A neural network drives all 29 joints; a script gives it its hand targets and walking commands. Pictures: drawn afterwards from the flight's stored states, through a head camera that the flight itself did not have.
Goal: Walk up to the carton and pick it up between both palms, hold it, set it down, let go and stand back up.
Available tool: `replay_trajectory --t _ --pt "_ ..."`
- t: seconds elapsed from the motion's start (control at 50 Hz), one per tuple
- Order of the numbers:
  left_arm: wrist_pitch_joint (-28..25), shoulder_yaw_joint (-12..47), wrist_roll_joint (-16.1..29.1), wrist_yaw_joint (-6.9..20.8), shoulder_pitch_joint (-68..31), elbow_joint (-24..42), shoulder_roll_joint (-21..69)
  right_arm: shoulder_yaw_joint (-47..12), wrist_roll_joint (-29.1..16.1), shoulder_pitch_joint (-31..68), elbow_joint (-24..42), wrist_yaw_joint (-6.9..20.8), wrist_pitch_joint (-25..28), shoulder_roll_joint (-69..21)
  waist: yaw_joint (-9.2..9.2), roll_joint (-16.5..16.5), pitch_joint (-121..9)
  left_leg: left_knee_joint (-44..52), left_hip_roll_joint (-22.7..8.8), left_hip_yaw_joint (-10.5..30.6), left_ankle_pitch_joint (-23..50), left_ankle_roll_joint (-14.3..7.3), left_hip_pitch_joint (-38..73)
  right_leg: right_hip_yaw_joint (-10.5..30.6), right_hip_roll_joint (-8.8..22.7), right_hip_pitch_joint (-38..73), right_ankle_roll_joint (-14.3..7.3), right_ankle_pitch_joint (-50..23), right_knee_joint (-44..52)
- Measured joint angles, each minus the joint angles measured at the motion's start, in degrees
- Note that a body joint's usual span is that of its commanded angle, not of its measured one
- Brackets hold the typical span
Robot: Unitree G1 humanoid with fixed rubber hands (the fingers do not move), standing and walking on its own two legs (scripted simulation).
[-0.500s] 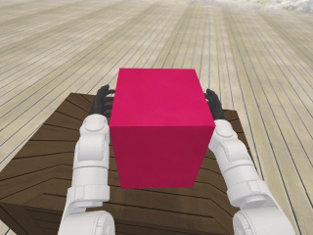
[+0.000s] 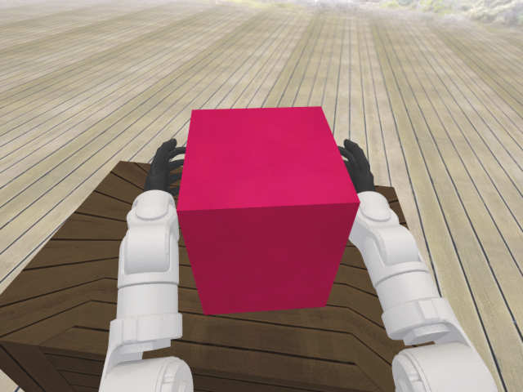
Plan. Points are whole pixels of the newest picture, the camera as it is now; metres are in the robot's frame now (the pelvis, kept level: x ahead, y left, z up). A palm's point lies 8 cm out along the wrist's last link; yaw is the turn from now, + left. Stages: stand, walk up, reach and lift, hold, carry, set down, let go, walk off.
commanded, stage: hold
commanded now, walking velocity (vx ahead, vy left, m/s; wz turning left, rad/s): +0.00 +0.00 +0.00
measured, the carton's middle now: (261, 212) +0.38 +0.00 +0.15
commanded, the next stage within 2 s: none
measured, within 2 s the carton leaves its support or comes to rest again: neither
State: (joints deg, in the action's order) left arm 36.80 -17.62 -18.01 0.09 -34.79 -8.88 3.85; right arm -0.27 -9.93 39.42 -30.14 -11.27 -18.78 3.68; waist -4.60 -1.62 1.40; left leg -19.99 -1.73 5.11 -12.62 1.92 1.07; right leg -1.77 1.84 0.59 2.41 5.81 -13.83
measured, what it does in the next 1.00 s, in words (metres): stands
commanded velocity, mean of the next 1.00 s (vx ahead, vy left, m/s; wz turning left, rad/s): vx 0.00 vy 0.00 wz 0.00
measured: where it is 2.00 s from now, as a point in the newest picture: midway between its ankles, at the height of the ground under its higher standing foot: outside the picture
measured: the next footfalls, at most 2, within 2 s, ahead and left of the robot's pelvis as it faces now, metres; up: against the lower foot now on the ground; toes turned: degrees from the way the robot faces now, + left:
none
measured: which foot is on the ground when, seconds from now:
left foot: down 0.00-1.00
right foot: down 0.00-1.00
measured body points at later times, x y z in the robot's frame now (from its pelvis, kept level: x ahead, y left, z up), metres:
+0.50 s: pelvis +0.00 +0.00 +0.00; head -0.05 +0.02 +0.45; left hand +0.38 +0.15 +0.20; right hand +0.38 -0.14 +0.20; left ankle +0.00 +0.14 -0.75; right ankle +0.03 -0.15 -0.75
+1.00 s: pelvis -0.01 +0.00 +0.00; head -0.06 +0.02 +0.45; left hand +0.37 +0.16 +0.20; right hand +0.37 -0.14 +0.20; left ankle +0.00 +0.14 -0.75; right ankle +0.03 -0.15 -0.75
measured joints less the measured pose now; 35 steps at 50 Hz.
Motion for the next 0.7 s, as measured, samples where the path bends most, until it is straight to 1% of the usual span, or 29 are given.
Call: replay_trajectory --t 0.12,0.18,0.3,0.4,0.44,0.46,0.5,0.54,0.62,0.66,0.7 --pt "1.2 -1.6 -1.2 1.2 -1.5 -1.6 -0.2 1.2 0.9 1.7 -2.5 0.3 -1.0 -0.9 0.49 -0.8 0.1 0.2 -0.1 -0.1 0.4 0.2 0.3 0.1 -0.1 -0.2 -0.2 0.1 -0.7" --pt "1.3 -1.8 -1.4 1.2 -2.3 -2.8 -0.4 2.2 1.6 2.2 -3.5 0.5 -0.9 -1.4 0.81 -0.9 -0.4 0.0 0.0 -0.1 0.6 0.3 -0.6 0.1 0.0 -1.1 -0.3 0.0 -1.1" --pt "0.8 -1.5 -1.1 1.1 -3.1 -2.8 -0.9 2.7 2.1 2.7 -3.1 0.6 -0.3 -1.5 0.23 -0.8 -0.4 -0.1 0.3 0.5 0.8 0.2 -1.2 -0.5 0.3 -1.3 -0.2 -0.1 -0.9" --pt "0.7 -2.5 -2.0 1.9 -4.2 -4.5 -0.8 3.0 2.6 3.5 -4.5 0.6 -0.5 -1.5 0.18 -0.9 0.1 0.3 0.3 0.2 0.8 0.1 -0.5 -0.3 0.3 -0.7 -0.1 -0.1 -0.7" --pt "0.8 -2.3 -1.9 2.0 -3.5 -4.1 -0.8 2.4 2.3 2.9 -3.9 0.7 -0.7 -1.4 0.15 -0.9 0.0 0.5 0.3 0.1 0.9 0.0 -0.4 -0.2 0.3 -0.6 -0.1 -0.2 -0.4" --pt "0.8 -1.8 -1.6 1.7 -2.8 -3.5 -0.8 2.0 2.0 2.3 -3.2 0.4 -0.7 -1.3 -0.08 -0.8 -0.2 0.5 0.2 0.1 0.8 0.0 -0.5 -0.2 0.3 -0.6 -0.1 -0.2 -0.1" --pt "0.7 -0.7 -0.6 1.1 -1.0 -1.2 -0.7 0.8 0.8 0.8 -1.0 -0.1 -0.4 -0.8 -0.35 -0.7 -0.8 0.3 0.2 0.2 0.6 0.1 -0.9 -0.3 0.2 -0.7 0.0 -0.3 0.1" --pt "0.4 -0.5 -0.7 0.9 -0.1 0.4 0.0 0.1 -0.2 0.1 0.4 -0.3 -0.2 -0.3 -0.17 -0.7 -0.7 -0.1 0.0 0.0 0.3 0.0 -0.6 -0.1 0.0 -0.4 0.0 -0.2 0.1" --pt "1.3 -1.4 -1.6 1.3 -0.4 -0.1 0.4 0.1 0.1 0.8 -1.0 0.0 -0.9 -0.4 0.18 -0.7 -0.1 0.0 0.0 -0.4 0.0 0.0 0.8 0.2 0.0 0.7 0.0 0.2 -0.3" --pt "2.0 -1.6 -2.2 1.6 -0.9 -0.8 0.3 0.9 0.6 1.3 -2.4 0.4 -0.9 -0.9 0.36 -0.7 0.0 0.1 0.0 -0.5 0.1 0.0 1.1 0.3 0.0 0.7 0.0 0.4 -0.6" --pt "2.2 -1.4 -2.2 1.6 -1.0 -0.9 0.1 1.5 1.0 1.1 -2.4 0.6 -0.9 -1.2 0.42 -0.6 0.2 0.2 0.1 -0.4 0.2 0.0 0.9 0.2 0.1 0.7 0.0 0.4 -0.6"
